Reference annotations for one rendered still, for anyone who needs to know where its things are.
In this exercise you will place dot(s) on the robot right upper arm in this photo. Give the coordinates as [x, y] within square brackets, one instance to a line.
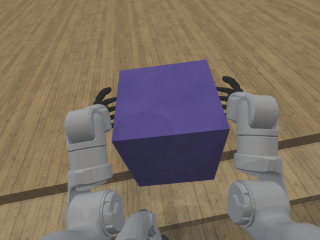
[262, 208]

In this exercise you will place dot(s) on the robot left upper arm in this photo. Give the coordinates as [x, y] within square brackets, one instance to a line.
[97, 215]

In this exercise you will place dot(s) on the left robot thigh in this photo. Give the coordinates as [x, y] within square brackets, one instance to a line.
[139, 226]

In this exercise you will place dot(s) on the carton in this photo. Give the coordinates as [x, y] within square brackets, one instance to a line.
[169, 123]

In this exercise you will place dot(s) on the left robot forearm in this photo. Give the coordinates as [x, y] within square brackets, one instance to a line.
[86, 143]

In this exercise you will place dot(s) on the left robot shin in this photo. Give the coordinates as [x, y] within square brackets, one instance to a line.
[158, 235]

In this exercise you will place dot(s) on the robot right hand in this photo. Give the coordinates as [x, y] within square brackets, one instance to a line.
[236, 88]

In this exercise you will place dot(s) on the right robot forearm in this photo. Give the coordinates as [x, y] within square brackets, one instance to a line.
[257, 129]

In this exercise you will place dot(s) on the robot left hand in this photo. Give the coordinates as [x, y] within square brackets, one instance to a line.
[100, 97]

